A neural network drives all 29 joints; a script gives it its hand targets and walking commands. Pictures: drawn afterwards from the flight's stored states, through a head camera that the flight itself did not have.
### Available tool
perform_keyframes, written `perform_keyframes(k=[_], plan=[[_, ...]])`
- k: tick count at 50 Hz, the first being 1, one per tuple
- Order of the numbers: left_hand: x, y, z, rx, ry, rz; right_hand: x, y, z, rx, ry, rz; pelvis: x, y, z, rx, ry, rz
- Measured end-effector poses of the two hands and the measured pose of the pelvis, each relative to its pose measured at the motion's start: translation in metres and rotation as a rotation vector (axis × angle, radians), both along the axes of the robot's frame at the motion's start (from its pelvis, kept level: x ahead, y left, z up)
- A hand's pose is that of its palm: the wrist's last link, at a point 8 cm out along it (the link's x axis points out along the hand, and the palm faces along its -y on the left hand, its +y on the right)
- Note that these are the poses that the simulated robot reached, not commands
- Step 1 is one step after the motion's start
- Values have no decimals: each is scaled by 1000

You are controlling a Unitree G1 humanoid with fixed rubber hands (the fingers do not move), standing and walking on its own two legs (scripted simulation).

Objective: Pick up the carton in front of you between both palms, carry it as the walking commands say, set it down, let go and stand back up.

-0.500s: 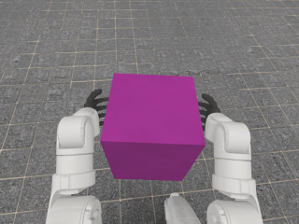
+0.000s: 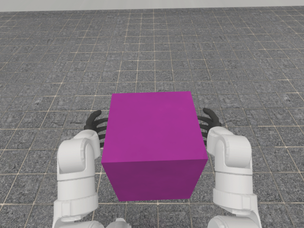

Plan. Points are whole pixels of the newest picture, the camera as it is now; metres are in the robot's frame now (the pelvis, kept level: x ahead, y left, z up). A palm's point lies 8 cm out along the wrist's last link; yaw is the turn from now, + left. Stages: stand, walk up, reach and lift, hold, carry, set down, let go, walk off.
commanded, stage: carry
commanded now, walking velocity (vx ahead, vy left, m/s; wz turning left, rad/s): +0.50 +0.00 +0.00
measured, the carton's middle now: (153, 149) +0.34 +0.01 +0.01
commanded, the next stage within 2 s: none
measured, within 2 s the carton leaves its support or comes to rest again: neither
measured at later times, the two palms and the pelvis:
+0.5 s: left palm (107, 82) +0.55 +0.16 +0.07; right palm (197, 86) +0.53 -0.13 +0.07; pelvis +0.29 +0.03 +0.00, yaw -3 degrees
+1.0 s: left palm (124, 40) +0.82 +0.14 +0.08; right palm (194, 40) +0.82 -0.16 +0.08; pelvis +0.55 -0.01 -0.02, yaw -1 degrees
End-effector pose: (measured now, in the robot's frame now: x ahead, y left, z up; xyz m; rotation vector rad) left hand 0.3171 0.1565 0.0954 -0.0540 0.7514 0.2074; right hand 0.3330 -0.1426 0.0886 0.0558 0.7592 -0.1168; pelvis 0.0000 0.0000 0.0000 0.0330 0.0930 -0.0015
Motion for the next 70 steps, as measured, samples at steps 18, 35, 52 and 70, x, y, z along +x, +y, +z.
perform_keyframes(k=[18, 35, 52, 70], plan=[[161, 21, -43, -24, 76, -115, 127, 22, -32, -56, 76, -78, 217, 42, -6, -39, -28, -47], [373, -32, -15, 29, -80, -93, 350, -31, -16, -18, -83, -48, 424, -13, -27, -49, -40, -7], [519, -15, -17, -36, -70, -59, 500, -14, -6, -44, -72, -46, 569, -5, -16, -35, -53, -20], [583, -25, -47, 12, -16, -132, 547, -24, -43, -49, -17, -83, 623, 0, -20, -27, -19, -53]])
